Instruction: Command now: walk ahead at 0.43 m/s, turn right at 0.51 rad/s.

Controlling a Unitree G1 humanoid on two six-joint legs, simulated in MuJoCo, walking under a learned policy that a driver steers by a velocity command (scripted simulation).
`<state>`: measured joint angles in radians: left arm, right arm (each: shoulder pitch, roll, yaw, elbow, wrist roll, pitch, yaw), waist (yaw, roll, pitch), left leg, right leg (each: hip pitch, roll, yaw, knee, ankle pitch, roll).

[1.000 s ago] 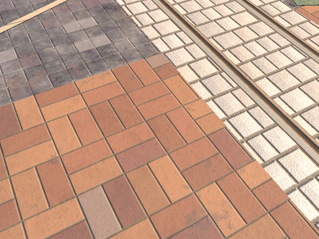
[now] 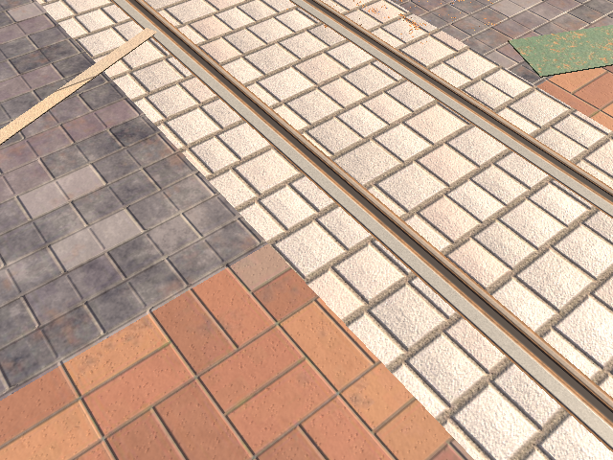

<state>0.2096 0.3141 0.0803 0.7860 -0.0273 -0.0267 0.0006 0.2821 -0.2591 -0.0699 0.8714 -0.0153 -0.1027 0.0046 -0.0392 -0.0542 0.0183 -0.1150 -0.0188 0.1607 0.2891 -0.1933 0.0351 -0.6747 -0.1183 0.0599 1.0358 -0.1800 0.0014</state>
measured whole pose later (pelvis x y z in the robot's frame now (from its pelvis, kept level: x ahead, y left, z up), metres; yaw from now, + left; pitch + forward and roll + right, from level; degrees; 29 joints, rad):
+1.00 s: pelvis +0.24 -0.03 +0.00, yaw -33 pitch +2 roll -1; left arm 0.21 0.31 0.08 0.62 -0.01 0.02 -0.01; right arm 0.28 -0.27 -0.06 0.76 0.01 -0.02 -0.02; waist -0.06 -0.01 -0.02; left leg -0.19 0.06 0.03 0.39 -0.24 -0.01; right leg -0.46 -0.01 0.03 0.82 -0.36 0.03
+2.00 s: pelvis +0.47 -0.21 -0.01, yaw -35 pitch -1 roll +1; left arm 0.27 0.23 0.03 0.82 0.02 0.00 0.04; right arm 0.14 -0.23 -0.02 0.86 -0.02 -0.01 0.00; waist -0.01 0.02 0.02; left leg -0.30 -0.02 0.04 0.51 -0.19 0.02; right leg -0.25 -0.03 0.03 0.56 -0.30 0.03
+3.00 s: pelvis +0.79 -0.49 +0.00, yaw -23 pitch +0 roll -3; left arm 0.31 0.26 0.07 0.91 0.02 -0.11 0.00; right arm 0.17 -0.29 -0.08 0.84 0.02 -0.03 0.00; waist 0.05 0.03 0.02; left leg -0.71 0.12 -0.08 0.92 -0.04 0.01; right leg -0.03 0.04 -0.20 0.23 -0.20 -0.04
